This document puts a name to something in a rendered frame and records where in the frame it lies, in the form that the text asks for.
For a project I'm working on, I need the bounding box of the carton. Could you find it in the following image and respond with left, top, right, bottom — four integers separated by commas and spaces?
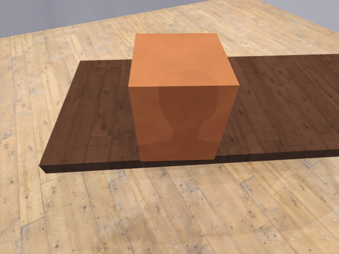
128, 33, 240, 161

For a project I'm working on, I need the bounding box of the table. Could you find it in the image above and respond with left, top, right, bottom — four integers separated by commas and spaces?
39, 54, 339, 174

